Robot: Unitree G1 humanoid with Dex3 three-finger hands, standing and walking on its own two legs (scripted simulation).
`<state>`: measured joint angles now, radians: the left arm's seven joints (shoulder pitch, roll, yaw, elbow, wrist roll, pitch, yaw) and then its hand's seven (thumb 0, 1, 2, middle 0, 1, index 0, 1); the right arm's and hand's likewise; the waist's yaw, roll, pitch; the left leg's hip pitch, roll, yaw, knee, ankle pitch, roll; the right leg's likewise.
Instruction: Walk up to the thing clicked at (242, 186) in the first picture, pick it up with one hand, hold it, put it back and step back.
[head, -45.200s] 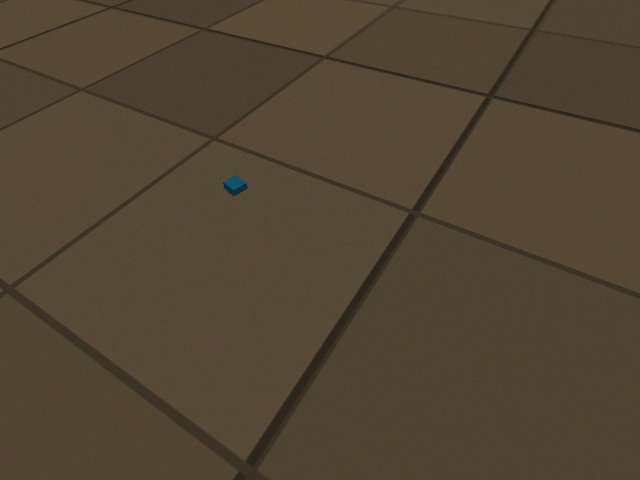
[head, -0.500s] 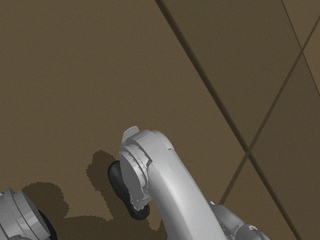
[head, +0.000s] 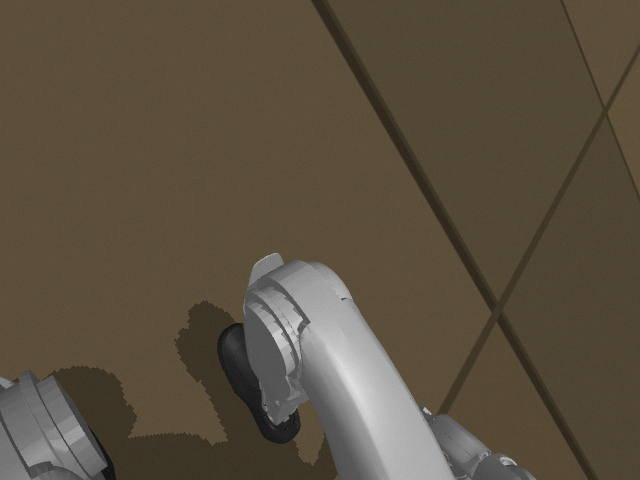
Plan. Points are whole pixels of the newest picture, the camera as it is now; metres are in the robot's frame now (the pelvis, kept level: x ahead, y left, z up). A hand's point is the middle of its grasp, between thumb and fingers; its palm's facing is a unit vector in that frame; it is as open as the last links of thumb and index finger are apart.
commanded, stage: go down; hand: left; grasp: from above
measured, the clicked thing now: out of the picture +0.49 +0.38 -0.30
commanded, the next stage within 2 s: none
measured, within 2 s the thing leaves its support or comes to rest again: neither
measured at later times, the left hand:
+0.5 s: hand out of the picture +0.47 +0.39 -0.19, palm faces -0.44 -0.12 -0.89, open 13.8 cm
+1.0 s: hand out of the picture +0.45 +0.41 -0.02, palm faces -0.43 -0.11 -0.90, open 13.3 cm
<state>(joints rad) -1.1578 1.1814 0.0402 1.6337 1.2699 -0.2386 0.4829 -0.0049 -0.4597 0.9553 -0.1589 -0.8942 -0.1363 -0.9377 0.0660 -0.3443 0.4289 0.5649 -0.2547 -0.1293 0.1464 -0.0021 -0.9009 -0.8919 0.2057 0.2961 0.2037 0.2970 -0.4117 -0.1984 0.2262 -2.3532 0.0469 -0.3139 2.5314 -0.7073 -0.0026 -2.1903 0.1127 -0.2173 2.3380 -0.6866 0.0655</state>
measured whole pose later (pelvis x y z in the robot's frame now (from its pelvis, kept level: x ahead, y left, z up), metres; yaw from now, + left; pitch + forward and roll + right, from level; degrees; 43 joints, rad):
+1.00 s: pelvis -0.01 -0.01 +0.07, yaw +8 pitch +34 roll -12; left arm -1.02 0.94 -0.01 1.01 1.09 -0.15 -0.10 0.00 -0.39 0.90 -0.06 -1.15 -0.13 -1.08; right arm 0.16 -0.30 0.17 0.55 -0.08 0.12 0.05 0.00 -0.90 -0.89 0.21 0.30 0.21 0.30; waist -0.23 0.01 -0.03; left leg -2.24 0.03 -0.17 2.25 -0.62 0.02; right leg -2.10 0.05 -0.11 2.15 -0.66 0.04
